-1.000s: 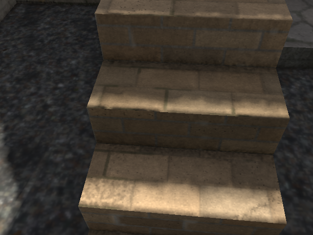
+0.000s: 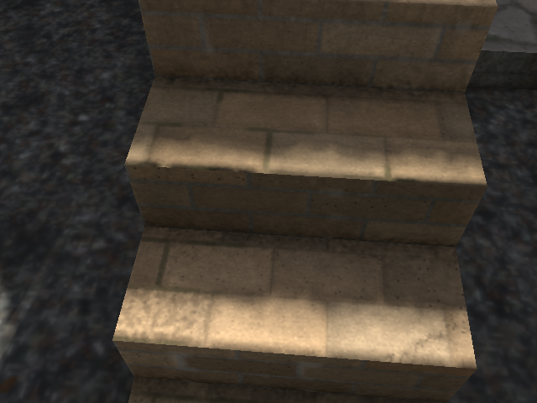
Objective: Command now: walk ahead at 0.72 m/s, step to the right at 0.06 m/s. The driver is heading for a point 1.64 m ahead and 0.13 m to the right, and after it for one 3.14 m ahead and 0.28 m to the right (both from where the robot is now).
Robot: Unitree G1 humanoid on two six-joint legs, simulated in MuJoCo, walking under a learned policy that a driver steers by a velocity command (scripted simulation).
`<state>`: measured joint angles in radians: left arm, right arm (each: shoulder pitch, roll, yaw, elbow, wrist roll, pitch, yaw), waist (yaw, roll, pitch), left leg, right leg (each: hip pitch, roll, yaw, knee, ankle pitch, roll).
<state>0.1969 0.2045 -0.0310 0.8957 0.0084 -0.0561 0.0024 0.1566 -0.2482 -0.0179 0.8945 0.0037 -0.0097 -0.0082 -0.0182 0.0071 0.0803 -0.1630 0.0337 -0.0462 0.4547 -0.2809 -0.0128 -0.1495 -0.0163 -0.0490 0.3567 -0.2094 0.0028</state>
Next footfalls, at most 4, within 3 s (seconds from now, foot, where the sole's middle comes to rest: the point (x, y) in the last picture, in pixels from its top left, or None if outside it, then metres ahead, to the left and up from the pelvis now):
none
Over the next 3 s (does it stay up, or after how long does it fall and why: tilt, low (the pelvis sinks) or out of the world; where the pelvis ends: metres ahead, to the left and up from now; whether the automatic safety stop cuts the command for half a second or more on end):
stays up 0.02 0.00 0.01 its command is cut before an obstacle from the start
